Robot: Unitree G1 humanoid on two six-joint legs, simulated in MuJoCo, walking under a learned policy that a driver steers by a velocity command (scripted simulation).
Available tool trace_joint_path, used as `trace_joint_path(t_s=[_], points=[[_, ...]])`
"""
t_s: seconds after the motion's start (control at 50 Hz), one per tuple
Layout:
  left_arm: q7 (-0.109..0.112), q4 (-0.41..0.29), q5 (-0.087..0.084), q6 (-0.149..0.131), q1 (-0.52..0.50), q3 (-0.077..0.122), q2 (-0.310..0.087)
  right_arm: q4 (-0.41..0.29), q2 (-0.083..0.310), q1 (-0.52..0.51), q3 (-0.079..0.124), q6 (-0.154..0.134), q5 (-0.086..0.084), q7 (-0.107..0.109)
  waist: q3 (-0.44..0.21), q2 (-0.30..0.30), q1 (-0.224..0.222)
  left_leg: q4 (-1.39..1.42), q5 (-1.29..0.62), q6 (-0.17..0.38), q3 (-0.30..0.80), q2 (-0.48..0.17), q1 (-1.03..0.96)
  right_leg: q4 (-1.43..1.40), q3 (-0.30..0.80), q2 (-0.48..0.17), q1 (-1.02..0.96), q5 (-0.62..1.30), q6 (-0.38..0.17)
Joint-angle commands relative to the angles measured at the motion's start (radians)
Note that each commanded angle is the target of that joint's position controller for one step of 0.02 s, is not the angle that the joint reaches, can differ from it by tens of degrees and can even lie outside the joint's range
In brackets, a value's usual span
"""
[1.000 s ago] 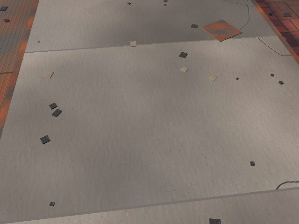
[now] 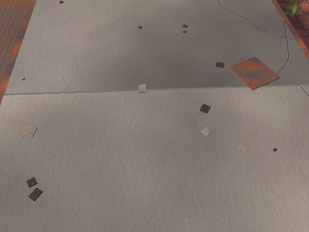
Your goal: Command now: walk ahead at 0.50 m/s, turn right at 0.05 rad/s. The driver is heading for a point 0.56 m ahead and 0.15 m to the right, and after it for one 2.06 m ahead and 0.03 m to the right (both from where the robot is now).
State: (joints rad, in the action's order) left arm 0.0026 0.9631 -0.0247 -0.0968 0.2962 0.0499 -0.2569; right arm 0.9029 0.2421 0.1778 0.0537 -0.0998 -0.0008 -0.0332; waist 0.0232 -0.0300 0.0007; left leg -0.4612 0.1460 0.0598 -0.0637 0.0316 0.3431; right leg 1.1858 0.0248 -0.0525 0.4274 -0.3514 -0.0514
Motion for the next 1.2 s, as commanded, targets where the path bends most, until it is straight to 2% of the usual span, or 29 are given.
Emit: trace_joint_path(t_s=[0.02, 0.08, 0.2, 0.32, 0.38, 0.4, 0.42, 0.44, 0.46, 0.48, 0.5, 0.52, 0.54, 0.58, 0.66, 0.72, 0.76, 0.82, 0.88, 0.9, 0.92, 0.94, 0.96, 0.98, 1.0, 1.02, 1.08, 1.14, 1.2], points=[[0.010, -0.046, 0.003, 0.010, 0.050, 0.024, -0.052, -0.025, 0.076, 0.016, 0.012, -0.016, 0.010, -0.002, -0.056, 0.116, -0.022, 0.306, -0.051, 0.163, 0.279, -0.255, -0.148, -0.023, 0.045, -0.100, 0.153, 0.096, -0.005], [0.014, -0.066, 0.002, 0.030, -0.007, 0.030, -0.053, 0.006, 0.119, 0.067, 0.024, -0.024, 0.016, 0.015, -0.010, 0.089, -0.019, 0.346, -0.149, 0.169, 0.188, -0.261, -0.147, -0.109, 0.059, -0.108, 0.241, 0.207, 0.014], [-0.007, -0.121, 0.005, 0.023, -0.170, 0.030, -0.038, 0.029, 0.130, 0.110, 0.022, -0.019, 0.014, 0.042, 0.023, 0.082, 0.027, 0.365, -0.209, 0.109, 0.024, -0.238, -0.226, -0.405, 0.051, -0.052, 0.284, 0.477, 0.014], [-0.045, -0.211, 0.005, 0.023, -0.325, 0.010, -0.012, 0.069, 0.148, 0.197, 0.029, 0.011, 0.001, 0.053, 0.078, 0.062, 0.082, 0.294, -0.317, 0.094, -0.048, -0.306, -0.447, -0.552, -0.023, -0.035, 0.361, 0.391, -0.011], [-0.065, -0.246, 0.003, 0.024, -0.304, 0.022, -0.040, 0.052, 0.183, 0.158, 0.040, 0.033, -0.006, 0.062, 0.037, 0.105, 0.038, 0.151, -0.688, 0.065, -0.095, -0.320, -0.487, -0.570, -0.108, 0.022, 0.245, 0.236, -0.052], [-0.067, -0.243, 0.004, 0.027, -0.247, 0.034, -0.063, 0.043, 0.198, 0.145, 0.044, 0.040, -0.007, 0.067, -0.009, 0.130, 0.002, 0.052, -0.864, 0.054, -0.111, -0.317, -0.484, -0.562, -0.141, 0.062, 0.146, 0.189, -0.072], [-0.067, -0.218, 0.001, 0.029, -0.120, 0.057, -0.103, 0.034, 0.206, 0.124, 0.046, 0.048, -0.008, 0.071, -0.078, 0.132, -0.070, -0.120, -0.953, 0.034, -0.132, -0.295, -0.447, -0.597, -0.158, 0.105, -0.024, 0.198, -0.101], [-0.053, -0.180, 0.001, 0.032, 0.047, 0.092, -0.173, 0.018, 0.202, 0.113, 0.042, 0.047, -0.009, 0.073, -0.167, 0.093, -0.151, -0.366, -0.817, -0.003, -0.142, -0.251, -0.287, -0.657, -0.083, 0.098, -0.306, 0.253, -0.147], [-0.032, -0.164, 0.003, 0.038, 0.149, 0.122, -0.289, -0.024, 0.099, 0.180, 0.010, 0.024, 0.019, 0.059, -0.285, -0.134, -0.119, -0.753, -0.159, -0.061, -0.133, -0.120, 0.124, -0.667, 0.356, -0.158, -0.694, 0.240, -0.289], [-0.033, -0.182, 0.005, 0.029, 0.144, 0.106, -0.277, -0.048, 0.066, 0.179, -0.010, -0.025, 0.006, 0.038, -0.414, -0.179, -0.088, -0.967, 0.430, -0.072, 0.081, 0.034, 0.369, -0.856, 0.822, -0.312, -0.861, 0.153, -0.415], [-0.032, -0.182, 0.016, 0.025, 0.135, 0.086, -0.202, -0.076, 0.141, 0.060, 0.013, -0.057, -0.032, 0.024, -0.332, -0.102, -0.126, -0.992, 0.368, -0.040, 0.176, -0.038, 0.475, -0.879, 0.694, -0.268, -0.816, 0.158, -0.344], [-0.030, -0.192, 0.012, 0.021, 0.069, 0.073, -0.156, -0.095, 0.144, 0.009, 0.012, -0.070, -0.043, 0.022, -0.216, -0.047, -0.100, -0.921, 0.276, -0.021, 0.158, -0.084, 0.481, -0.881, 0.532, -0.225, -0.669, 0.217, -0.297], [-0.032, -0.214, 0.011, 0.020, -0.011, 0.063, -0.127, -0.087, 0.138, 0.000, 0.016, -0.068, -0.024, 0.030, -0.138, 0.040, -0.049, -0.825, 0.218, -0.024, 0.147, -0.124, 0.422, -0.898, 0.421, -0.181, -0.498, 0.304, -0.265], [-0.027, -0.244, 0.020, 0.020, -0.082, 0.048, -0.092, -0.088, 0.143, 0.028, 0.032, -0.037, -0.002, 0.037, -0.087, 0.024, 0.014, -0.709, 0.167, -0.046, 0.145, -0.161, 0.289, -0.946, 0.325, -0.125, -0.299, 0.391, -0.244], [-0.004, -0.235, 0.029, 0.013, -0.063, 0.051, -0.129, -0.098, 0.099, 0.020, 0.026, -0.002, 0.014, 0.047, -0.048, -0.009, 0.030, -0.500, 0.027, -0.107, 0.085, -0.142, 0.251, -0.951, 0.141, -0.083, -0.181, 0.782, -0.225], [0.008, -0.206, 0.027, 0.021, -0.018, 0.042, -0.114, -0.107, 0.060, -0.057, 0.007, -0.007, 0.010, 0.038, -0.062, -0.043, -0.017, -0.252, -0.219, -0.088, 0.050, -0.106, 0.171, -0.928, 0.029, -0.029, -0.187, 0.830, -0.153], [0.012, -0.186, 0.032, 0.022, 0.004, 0.038, -0.120, -0.115, 0.071, -0.093, 0.006, -0.010, 0.000, 0.027, -0.076, -0.050, -0.043, -0.165, -0.337, -0.072, 0.053, -0.088, 0.136, -0.923, 0.027, -0.051, -0.230, 0.770, -0.136], [0.013, -0.168, 0.040, 0.024, -0.032, 0.035, -0.123, -0.127, 0.102, -0.110, 0.011, -0.008, -0.001, 0.013, -0.068, -0.053, -0.039, -0.116, -0.273, -0.038, 0.079, -0.080, 0.148, -0.880, 0.042, -0.107, -0.317, 0.738, -0.129], [0.029, -0.168, 0.026, 0.044, -0.084, 0.044, -0.145, -0.135, 0.158, -0.050, 0.031, -0.011, 0.007, -0.005, -0.075, -0.054, 0.011, -0.062, -0.123, 0.003, 0.061, -0.044, 0.132, -0.722, 0.044, -0.126, -0.400, 0.833, -0.104], [0.037, -0.175, 0.021, 0.053, -0.091, 0.043, -0.143, -0.114, 0.182, 0.035, 0.044, -0.013, 0.012, -0.007, -0.112, -0.030, 0.048, 0.001, -0.215, 0.025, 0.051, -0.023, 0.031, -0.593, 0.020, -0.084, -0.397, 0.852, -0.071], [0.043, -0.197, 0.036, 0.055, -0.071, 0.039, -0.137, -0.114, 0.241, 0.109, 0.060, -0.011, 0.018, -0.003, -0.199, 0.073, 0.059, -0.005, -0.582, 0.082, 0.201, -0.123, -0.147, -0.354, -0.029, 0.001, -0.302, 0.643, -0.016], [0.036, -0.211, 0.051, 0.050, 0.045, 0.020, -0.069, -0.137, 0.295, 0.115, 0.067, 0.000, 0.033, 0.005, -0.296, 0.296, -0.009, -0.026, -0.890, 0.281, 0.528, -0.354, -0.444, 0.011, -0.050, 0.165, 0.034, -0.058, 0.067], [0.022, -0.207, 0.045, 0.047, 0.055, 0.013, -0.088, -0.144, 0.222, 0.128, 0.049, 0.014, 0.021, 0.009, -0.399, 0.277, 0.020, 0.045, -0.741, 0.345, 0.689, -0.400, -0.516, 0.154, 0.073, 0.179, 0.151, -0.316, 0.075], [0.017, -0.217, 0.021, 0.053, 0.000, 0.023, -0.128, -0.174, 0.196, 0.073, 0.045, 0.024, 0.009, 0.012, -0.330, 0.186, 0.030, 0.064, -0.517, 0.306, 0.629, -0.360, -0.443, 0.211, 0.110, 0.128, 0.213, -0.259, 0.073], [0.023, -0.225, 0.019, 0.067, -0.059, 0.025, -0.131, -0.194, 0.172, 0.024, 0.039, 0.040, -0.001, 0.019, -0.255, 0.079, 0.028, 0.091, -0.329, 0.251, 0.551, -0.310, -0.336, 0.181, 0.093, 0.094, 0.225, -0.194, 0.075], [0.032, -0.234, 0.027, 0.083, -0.097, 0.030, -0.132, -0.205, 0.164, -0.001, 0.034, 0.053, -0.006, 0.026, -0.183, 0.035, 0.020, 0.130, -0.205, 0.222, 0.516, -0.286, -0.210, 0.111, 0.084, 0.070, 0.215, -0.148, 0.079], [0.046, -0.249, 0.030, 0.104, -0.094, 0.028, -0.095, -0.227, 0.173, -0.029, 0.041, 0.083, 0.010, 0.039, -0.123, 0.138, -0.017, 0.187, -0.032, 0.164, 0.435, -0.172, -0.039, -0.154, 0.045, 0.074, 0.090, -0.087, 0.085], [0.055, -0.242, 0.028, 0.099, -0.089, 0.025, -0.085, -0.247, 0.204, -0.011, 0.058, 0.093, 0.003, 0.057, -0.171, 0.162, -0.003, 0.180, -0.003, 0.164, 0.444, -0.164, -0.056, -0.297, 0.052, 0.089, 0.040, -0.043, 0.107], [0.054, -0.249, 0.026, 0.096, -0.112, 0.028, -0.093, -0.267, 0.210, -0.021, 0.065, 0.106, -0.004, 0.067, -0.171, 0.177, 0.010, 0.189, 0.116, 0.146, 0.486, -0.159, -0.038, -0.386, 0.064, 0.093, 0.008, 0.013, 0.112]])
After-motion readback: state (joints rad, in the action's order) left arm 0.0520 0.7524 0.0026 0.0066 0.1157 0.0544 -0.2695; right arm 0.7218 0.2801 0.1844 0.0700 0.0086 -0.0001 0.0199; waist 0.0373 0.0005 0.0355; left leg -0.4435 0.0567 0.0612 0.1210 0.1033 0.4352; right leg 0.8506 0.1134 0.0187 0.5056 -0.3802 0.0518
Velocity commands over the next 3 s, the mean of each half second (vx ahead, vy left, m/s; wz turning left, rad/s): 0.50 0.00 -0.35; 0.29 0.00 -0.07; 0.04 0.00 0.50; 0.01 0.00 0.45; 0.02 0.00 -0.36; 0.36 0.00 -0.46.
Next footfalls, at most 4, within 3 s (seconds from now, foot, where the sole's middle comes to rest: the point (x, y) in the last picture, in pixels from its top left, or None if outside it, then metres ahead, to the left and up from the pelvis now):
0.44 right None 0.39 -0.17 -0.77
0.90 left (168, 187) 0.68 -0.06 -0.77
1.34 right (216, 203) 0.61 -0.27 -0.77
1.80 left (157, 215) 0.55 -0.01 -0.77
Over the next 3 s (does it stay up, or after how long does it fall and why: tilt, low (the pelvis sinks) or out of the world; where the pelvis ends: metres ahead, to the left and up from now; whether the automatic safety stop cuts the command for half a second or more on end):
stays up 0.69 -0.12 0.01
